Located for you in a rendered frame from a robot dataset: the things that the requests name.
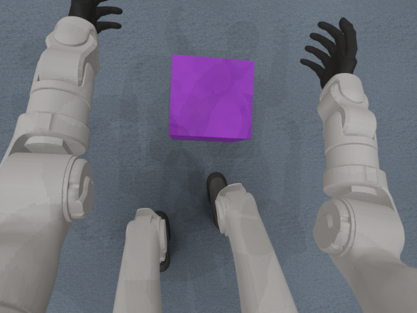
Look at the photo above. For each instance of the right robot hand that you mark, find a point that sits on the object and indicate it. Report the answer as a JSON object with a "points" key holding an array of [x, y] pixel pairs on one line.
{"points": [[342, 57]]}

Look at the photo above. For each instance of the right robot forearm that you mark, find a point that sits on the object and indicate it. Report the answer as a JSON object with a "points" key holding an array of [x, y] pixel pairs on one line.
{"points": [[350, 144]]}

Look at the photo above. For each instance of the right robot shin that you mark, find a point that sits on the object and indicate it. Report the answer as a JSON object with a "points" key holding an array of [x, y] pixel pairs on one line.
{"points": [[235, 187]]}

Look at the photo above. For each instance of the robot shin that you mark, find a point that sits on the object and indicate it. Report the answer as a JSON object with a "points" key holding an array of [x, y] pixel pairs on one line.
{"points": [[142, 212], [235, 187]]}

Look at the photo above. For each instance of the left robot upper arm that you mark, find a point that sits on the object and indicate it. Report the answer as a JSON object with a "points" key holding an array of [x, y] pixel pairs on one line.
{"points": [[41, 195]]}

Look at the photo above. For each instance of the left robot hand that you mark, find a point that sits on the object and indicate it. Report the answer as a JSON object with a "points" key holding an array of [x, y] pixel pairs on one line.
{"points": [[89, 10]]}

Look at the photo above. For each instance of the right robot upper arm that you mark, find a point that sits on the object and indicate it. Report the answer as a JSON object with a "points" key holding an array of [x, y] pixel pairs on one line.
{"points": [[365, 240]]}

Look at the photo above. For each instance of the carton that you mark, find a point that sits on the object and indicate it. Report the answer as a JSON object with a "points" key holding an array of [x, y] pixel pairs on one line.
{"points": [[211, 99]]}

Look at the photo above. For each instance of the left robot forearm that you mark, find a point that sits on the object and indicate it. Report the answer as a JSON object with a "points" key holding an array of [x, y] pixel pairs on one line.
{"points": [[61, 93]]}

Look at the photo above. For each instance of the left robot shin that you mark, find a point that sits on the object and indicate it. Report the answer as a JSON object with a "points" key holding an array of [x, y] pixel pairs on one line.
{"points": [[142, 212]]}

